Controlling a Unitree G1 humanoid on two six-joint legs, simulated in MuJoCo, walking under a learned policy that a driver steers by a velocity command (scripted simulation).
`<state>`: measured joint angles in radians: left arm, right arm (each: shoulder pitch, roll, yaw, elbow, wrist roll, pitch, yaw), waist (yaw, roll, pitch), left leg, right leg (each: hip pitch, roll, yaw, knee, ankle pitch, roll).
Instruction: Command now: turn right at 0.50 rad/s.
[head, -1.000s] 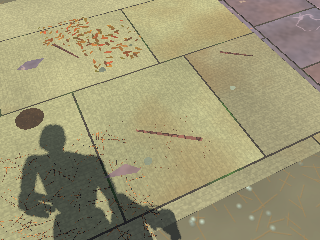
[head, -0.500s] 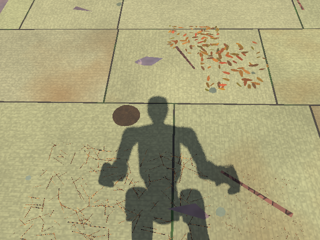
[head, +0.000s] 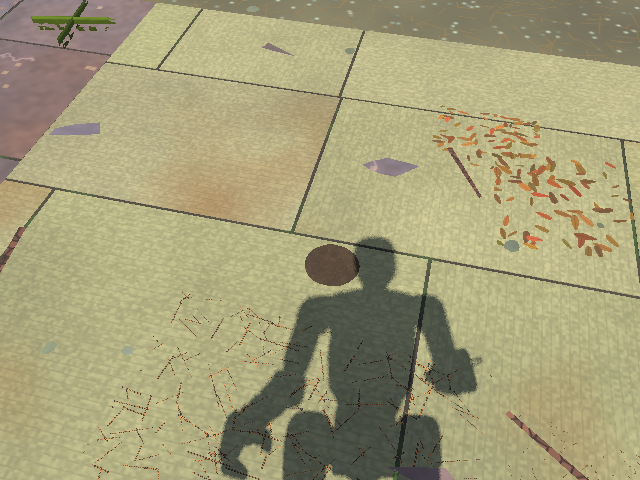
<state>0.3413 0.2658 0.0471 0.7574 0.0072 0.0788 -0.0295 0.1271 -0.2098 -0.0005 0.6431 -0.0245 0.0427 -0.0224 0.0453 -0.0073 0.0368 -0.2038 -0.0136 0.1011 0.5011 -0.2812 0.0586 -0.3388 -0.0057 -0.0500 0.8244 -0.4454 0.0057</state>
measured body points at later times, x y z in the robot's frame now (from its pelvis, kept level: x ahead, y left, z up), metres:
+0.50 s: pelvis +0.00 -0.01 +0.00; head +0.03 -0.03 +0.45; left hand +0.23 +0.23 -0.09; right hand +0.03 -0.32 -0.11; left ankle +0.09 +0.10 -0.70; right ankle -0.04 -0.09 -0.74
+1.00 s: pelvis +0.21 -0.06 +0.00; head +0.25 -0.04 +0.45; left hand +0.52 +0.10 -0.06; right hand +0.05 -0.31 -0.10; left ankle +0.06 +0.08 -0.74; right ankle +0.30 -0.22 -0.71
